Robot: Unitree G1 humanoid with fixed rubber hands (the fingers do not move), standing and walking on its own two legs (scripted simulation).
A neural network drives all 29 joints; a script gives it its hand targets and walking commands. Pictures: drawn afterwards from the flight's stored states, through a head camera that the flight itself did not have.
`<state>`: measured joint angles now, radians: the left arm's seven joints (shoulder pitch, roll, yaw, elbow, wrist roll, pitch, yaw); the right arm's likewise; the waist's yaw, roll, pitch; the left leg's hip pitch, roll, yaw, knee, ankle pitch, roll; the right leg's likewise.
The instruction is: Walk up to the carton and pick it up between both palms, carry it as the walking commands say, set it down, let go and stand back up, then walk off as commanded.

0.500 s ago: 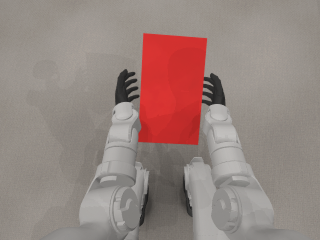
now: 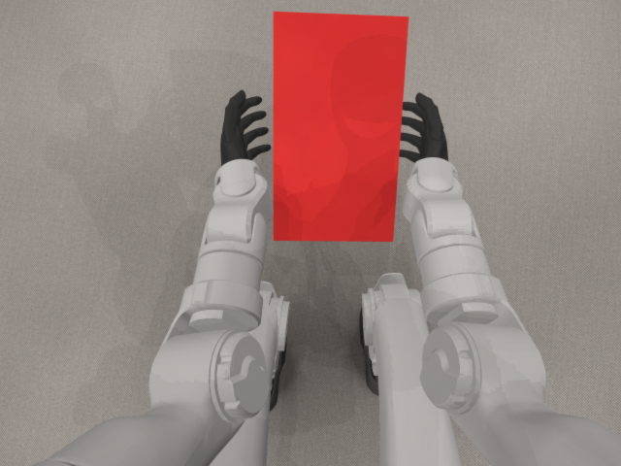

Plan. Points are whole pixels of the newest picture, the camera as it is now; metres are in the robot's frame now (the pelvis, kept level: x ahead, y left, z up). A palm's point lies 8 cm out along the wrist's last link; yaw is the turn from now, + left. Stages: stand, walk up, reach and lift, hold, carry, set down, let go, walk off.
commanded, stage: set down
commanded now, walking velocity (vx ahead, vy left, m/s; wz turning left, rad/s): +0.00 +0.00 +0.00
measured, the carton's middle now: (328, 136) +0.52 -0.02 -0.18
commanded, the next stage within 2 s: none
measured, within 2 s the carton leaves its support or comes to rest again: neither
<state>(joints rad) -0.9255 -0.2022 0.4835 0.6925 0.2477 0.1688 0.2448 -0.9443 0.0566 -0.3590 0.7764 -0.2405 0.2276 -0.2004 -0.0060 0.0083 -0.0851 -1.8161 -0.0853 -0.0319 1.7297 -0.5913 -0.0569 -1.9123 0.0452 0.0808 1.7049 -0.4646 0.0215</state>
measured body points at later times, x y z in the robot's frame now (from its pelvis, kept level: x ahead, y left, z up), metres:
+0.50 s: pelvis -0.01 +0.00 -0.06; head +0.29 -0.04 +0.27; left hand +0.49 +0.09 -0.17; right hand +0.49 -0.15 -0.19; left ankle +0.08 +0.13 -0.48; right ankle +0.12 -0.12 -0.48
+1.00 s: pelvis -0.01 +0.00 -0.12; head +0.33 -0.04 +0.17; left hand +0.50 +0.10 -0.27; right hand +0.52 -0.15 -0.28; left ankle +0.08 +0.13 -0.48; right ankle +0.12 -0.12 -0.48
